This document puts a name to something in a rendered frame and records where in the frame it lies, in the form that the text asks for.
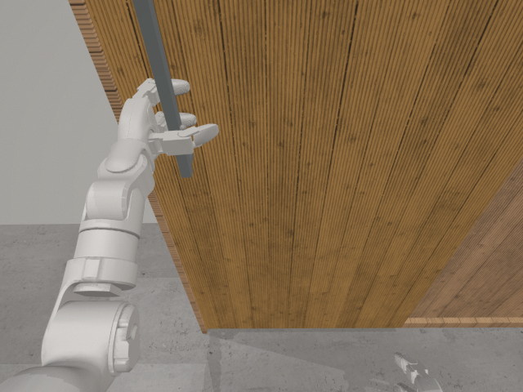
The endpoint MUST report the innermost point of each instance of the wardrobe door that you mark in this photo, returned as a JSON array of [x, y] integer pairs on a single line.
[[484, 277], [359, 142]]

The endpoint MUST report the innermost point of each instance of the robot left upper arm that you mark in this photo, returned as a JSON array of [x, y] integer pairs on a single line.
[[89, 343]]

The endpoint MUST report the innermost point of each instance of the handle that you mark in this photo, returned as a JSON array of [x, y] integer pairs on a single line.
[[149, 26]]

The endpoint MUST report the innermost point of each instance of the robot left forearm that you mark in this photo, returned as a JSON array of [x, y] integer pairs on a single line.
[[104, 262]]

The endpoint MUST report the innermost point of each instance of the right robot hand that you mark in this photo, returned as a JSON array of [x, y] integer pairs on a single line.
[[417, 374]]

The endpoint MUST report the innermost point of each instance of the left robot hand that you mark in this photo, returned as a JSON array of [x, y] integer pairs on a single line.
[[137, 121]]

